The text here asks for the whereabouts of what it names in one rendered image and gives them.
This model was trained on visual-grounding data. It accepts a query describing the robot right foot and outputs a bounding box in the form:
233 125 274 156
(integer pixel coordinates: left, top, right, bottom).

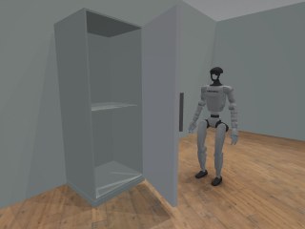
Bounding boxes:
195 170 208 178

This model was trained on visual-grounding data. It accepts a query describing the right robot upper arm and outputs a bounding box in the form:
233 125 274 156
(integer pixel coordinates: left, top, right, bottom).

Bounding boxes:
198 85 208 107

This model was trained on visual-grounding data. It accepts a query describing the left robot upper arm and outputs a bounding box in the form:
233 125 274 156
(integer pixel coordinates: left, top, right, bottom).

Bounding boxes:
223 86 235 111

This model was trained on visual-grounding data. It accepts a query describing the robot left forearm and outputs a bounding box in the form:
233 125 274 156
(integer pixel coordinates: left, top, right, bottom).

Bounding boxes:
230 103 238 128

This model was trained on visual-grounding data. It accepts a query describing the robot left foot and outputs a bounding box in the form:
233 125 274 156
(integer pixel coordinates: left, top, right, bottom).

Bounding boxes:
211 176 222 186

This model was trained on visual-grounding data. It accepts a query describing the fridge door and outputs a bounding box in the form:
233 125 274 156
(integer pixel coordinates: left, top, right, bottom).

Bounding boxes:
141 4 182 208

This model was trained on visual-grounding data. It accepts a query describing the robot left hand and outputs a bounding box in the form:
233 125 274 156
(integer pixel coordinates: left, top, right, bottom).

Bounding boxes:
229 128 239 145

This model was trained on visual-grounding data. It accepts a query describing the robot foot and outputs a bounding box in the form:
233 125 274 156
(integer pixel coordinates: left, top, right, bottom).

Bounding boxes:
211 176 222 186
195 170 208 178

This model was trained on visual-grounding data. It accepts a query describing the robot right forearm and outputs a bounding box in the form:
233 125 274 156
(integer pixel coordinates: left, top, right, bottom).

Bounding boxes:
193 105 203 121

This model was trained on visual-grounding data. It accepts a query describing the handle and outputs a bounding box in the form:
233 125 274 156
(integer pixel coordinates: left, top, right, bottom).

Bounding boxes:
179 93 184 132

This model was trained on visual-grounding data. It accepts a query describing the robot right hand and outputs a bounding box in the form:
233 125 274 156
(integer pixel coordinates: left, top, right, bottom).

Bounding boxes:
189 120 197 133

